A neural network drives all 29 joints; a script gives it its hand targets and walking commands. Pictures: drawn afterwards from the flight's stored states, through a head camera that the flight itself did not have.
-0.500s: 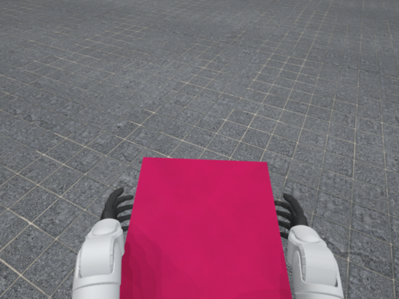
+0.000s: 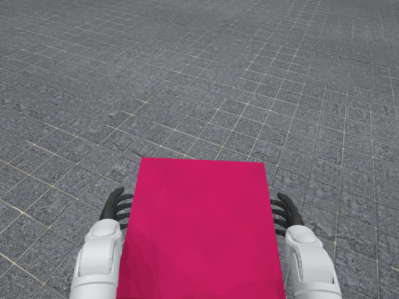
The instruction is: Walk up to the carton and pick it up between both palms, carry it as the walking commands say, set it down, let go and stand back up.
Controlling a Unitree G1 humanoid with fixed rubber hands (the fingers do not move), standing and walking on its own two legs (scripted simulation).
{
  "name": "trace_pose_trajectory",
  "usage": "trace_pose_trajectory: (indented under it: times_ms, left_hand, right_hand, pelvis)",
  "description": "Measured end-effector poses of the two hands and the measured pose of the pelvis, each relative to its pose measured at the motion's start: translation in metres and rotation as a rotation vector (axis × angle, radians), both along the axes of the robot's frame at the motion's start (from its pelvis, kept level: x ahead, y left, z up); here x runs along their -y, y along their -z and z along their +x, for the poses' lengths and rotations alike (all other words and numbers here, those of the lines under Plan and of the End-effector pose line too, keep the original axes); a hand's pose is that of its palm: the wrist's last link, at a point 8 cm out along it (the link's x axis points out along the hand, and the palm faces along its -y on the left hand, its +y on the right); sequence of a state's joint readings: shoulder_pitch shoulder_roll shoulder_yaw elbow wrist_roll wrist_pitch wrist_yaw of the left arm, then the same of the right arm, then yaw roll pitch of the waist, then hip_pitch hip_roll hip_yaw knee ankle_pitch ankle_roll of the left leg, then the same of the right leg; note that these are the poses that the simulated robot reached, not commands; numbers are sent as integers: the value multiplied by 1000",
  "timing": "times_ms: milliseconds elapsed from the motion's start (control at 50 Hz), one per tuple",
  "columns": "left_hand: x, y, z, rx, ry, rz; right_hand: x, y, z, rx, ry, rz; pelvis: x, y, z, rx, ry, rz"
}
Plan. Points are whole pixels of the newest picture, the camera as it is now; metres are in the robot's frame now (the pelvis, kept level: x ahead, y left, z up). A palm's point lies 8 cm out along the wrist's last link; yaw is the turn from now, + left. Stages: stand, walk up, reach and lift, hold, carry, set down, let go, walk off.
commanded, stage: carry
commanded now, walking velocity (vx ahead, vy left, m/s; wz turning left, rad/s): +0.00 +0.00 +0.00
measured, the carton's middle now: (199, 234) +0.30 +0.00 -0.07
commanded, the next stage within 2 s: hold in 1.10 s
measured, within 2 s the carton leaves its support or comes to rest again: neither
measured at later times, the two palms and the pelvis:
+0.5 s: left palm (99, 220) +0.28 +0.20 +0.03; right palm (282, 225) +0.28 -0.16 +0.02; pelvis +0.00 +0.02 +0.00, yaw +0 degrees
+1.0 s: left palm (95, 218) +0.28 +0.21 +0.03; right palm (279, 223) +0.28 -0.16 +0.03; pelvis +0.00 +0.02 +0.00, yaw +0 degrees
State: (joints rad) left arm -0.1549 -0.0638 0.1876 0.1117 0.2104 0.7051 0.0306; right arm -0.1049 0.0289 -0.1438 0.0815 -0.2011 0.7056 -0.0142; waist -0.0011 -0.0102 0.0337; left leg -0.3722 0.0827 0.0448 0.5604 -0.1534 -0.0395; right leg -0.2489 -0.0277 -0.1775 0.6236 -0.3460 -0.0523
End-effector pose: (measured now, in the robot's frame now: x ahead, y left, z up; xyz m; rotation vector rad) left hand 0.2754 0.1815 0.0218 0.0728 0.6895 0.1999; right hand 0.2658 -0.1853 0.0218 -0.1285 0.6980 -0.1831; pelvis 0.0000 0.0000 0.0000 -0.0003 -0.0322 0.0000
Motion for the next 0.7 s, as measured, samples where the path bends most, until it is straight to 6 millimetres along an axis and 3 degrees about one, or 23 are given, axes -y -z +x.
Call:
trace_pose_trajectory:
  times_ms: [700]
  left_hand:
    - [-24,-6,5,11,-17,9]
  right_hand:
    - [-26,-3,9,-6,-3,-14]
  pelvis:
    - [-21,-2,1,-7,-1,-5]
